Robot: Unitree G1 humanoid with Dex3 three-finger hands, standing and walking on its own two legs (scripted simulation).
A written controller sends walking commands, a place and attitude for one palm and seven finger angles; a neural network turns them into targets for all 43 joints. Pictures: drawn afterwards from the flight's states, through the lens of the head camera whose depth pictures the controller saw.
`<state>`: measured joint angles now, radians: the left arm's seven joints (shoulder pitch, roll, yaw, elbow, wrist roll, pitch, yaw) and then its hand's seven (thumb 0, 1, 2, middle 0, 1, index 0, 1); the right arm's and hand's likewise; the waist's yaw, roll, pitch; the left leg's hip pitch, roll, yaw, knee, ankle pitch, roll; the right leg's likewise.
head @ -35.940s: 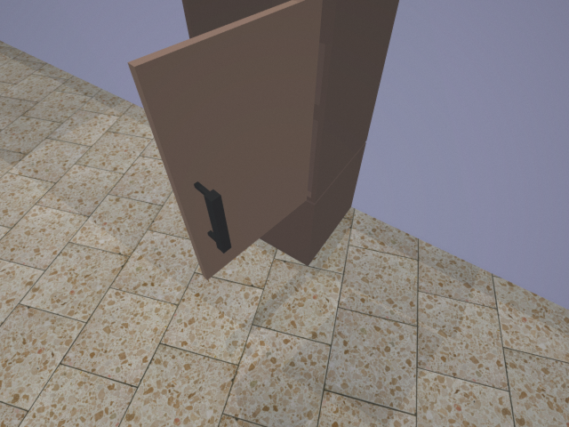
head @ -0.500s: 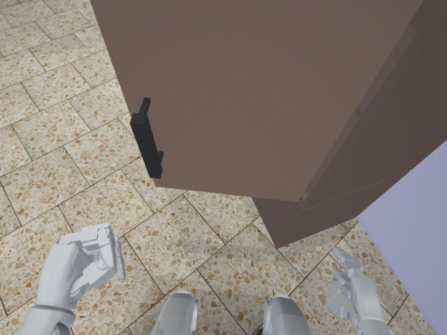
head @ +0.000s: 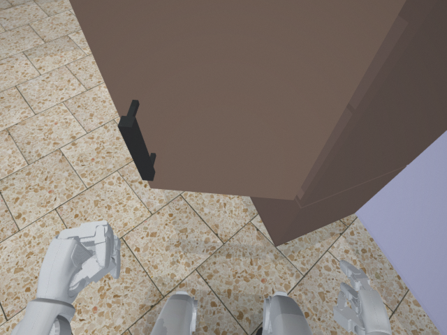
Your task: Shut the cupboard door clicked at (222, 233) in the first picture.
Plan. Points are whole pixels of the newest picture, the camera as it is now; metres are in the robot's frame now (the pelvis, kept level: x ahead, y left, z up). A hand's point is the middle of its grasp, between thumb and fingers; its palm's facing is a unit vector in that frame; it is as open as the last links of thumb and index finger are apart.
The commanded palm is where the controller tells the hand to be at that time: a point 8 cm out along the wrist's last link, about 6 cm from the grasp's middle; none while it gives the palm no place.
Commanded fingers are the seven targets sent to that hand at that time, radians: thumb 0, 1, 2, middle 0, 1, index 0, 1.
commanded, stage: raise the hand and make a fist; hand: left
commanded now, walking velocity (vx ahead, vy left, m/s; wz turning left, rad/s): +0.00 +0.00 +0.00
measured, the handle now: (142, 143) +0.45 +0.20 +0.03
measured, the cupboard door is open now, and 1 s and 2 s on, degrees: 63 63 62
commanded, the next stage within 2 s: bring the fist close to the handle in 0.12 s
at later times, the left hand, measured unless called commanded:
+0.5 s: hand (123, 248) +0.24 +0.17 +0.05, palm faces -0.06 -1.00 -0.04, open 3.1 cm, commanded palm +0.23 +0.23 +0.05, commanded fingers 0.00 0.90 0.90 -1.30 -1.50 -1.30 -1.50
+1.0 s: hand (143, 206) +0.32 +0.16 +0.04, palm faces -0.05 -1.00 -0.03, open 3.1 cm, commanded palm +0.30 +0.22 +0.04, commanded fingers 0.00 0.90 0.90 -1.30 -1.50 -1.30 -1.50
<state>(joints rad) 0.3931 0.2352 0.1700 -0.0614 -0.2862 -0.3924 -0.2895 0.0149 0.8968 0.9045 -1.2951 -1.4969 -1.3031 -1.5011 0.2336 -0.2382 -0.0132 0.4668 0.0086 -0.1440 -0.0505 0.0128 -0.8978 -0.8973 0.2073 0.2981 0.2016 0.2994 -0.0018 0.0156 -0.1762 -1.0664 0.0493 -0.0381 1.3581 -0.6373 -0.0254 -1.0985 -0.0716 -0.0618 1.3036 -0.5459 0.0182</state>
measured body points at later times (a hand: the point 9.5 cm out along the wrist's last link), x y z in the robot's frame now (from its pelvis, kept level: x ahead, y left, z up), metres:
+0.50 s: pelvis -0.01 +0.00 -0.01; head +0.08 +0.00 +0.43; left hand +0.24 +0.23 +0.05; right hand +0.18 -0.24 -0.08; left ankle +0.01 +0.13 -0.61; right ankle +0.04 -0.14 -0.61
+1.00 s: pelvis -0.01 +0.00 +0.00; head +0.09 +0.00 +0.44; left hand +0.31 +0.22 +0.04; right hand +0.15 -0.25 -0.10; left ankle +0.01 +0.13 -0.61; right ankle +0.04 -0.14 -0.61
